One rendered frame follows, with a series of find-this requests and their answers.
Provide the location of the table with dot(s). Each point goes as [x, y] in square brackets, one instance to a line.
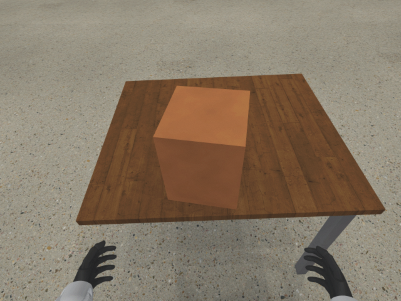
[295, 162]

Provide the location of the carton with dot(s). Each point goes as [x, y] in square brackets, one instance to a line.
[200, 144]

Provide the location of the right robot hand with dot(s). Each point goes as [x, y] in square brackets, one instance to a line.
[335, 282]

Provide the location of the left robot hand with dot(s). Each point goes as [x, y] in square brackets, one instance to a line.
[89, 270]

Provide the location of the robot left forearm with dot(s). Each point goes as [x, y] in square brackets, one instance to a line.
[77, 291]

